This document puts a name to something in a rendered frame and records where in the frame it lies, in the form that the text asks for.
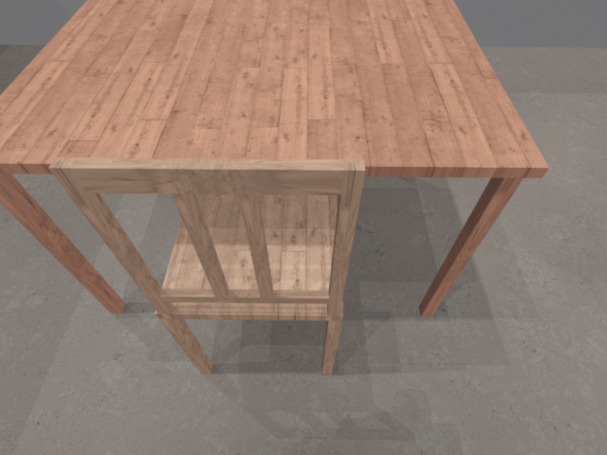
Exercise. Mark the table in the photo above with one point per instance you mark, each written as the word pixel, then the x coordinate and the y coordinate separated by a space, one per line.
pixel 400 84

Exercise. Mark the chair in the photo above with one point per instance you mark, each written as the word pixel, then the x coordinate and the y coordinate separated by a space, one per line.
pixel 258 239

